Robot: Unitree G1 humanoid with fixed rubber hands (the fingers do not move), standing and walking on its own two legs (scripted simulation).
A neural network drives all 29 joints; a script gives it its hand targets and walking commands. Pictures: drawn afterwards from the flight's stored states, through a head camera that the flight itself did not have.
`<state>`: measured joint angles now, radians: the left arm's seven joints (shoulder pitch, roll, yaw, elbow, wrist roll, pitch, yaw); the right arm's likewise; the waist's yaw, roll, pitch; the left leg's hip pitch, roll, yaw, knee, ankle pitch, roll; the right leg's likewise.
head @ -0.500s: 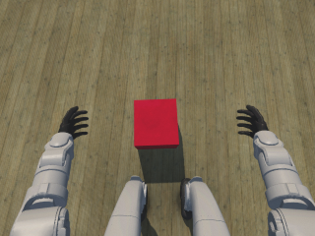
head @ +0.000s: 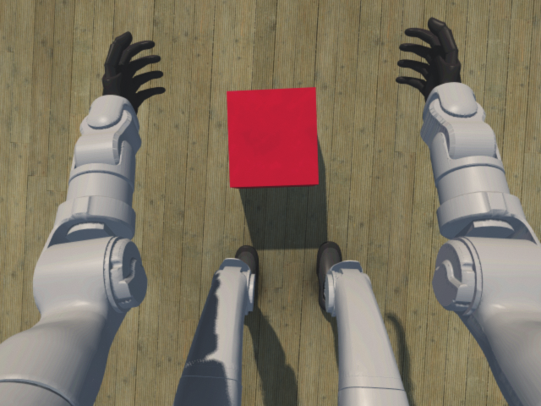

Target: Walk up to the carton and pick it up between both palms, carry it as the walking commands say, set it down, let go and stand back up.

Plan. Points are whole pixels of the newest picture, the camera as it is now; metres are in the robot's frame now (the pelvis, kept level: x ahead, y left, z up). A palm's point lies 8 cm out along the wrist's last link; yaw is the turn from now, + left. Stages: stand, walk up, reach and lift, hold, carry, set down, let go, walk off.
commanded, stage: reach and lift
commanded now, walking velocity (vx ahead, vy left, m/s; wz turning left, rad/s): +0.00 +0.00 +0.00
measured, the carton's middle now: (273, 142) +0.50 +0.05 -0.58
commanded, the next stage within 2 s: none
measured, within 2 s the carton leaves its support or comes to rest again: neither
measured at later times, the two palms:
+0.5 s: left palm (153, 106) +0.49 +0.23 -0.20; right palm (408, 102) +0.50 -0.18 -0.21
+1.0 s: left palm (190, 127) +0.49 +0.22 -0.36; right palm (375, 126) +0.50 -0.17 -0.37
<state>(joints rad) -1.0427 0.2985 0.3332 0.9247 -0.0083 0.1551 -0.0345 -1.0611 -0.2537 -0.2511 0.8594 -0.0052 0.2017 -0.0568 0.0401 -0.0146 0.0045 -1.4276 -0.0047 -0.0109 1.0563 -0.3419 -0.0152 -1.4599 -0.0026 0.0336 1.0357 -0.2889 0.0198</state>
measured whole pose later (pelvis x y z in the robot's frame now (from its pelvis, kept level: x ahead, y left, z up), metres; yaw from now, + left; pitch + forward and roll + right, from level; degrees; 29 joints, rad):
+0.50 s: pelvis +0.00 +0.00 -0.06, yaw +1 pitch +54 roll +0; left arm -1.10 0.27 0.36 0.89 0.05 0.12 -0.03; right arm -1.08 -0.22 -0.38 0.86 -0.08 0.14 -0.03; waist 0.02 -0.01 -0.13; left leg -1.81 -0.04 -0.05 1.28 -0.42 -0.03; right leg -1.83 0.01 0.05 1.25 -0.36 0.04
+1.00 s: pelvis -0.04 -0.01 -0.20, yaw +2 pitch +51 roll +0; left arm -1.29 0.34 0.24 0.96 -0.09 0.13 0.05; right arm -1.27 -0.29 -0.25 0.91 0.06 0.15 -0.12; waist 0.02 0.00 0.06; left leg -2.17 -0.05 -0.06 1.84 -0.55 -0.05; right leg -2.20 0.04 0.05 1.81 -0.49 0.04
